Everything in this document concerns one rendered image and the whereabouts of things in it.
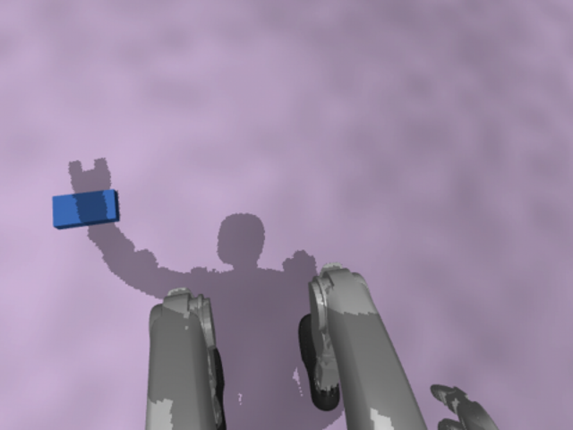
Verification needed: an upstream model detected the small box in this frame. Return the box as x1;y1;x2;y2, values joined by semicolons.
53;189;120;229

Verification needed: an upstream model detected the right robot foot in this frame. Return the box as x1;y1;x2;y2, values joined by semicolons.
298;314;340;411

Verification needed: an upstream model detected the right robot hand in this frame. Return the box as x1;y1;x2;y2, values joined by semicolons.
431;384;499;430

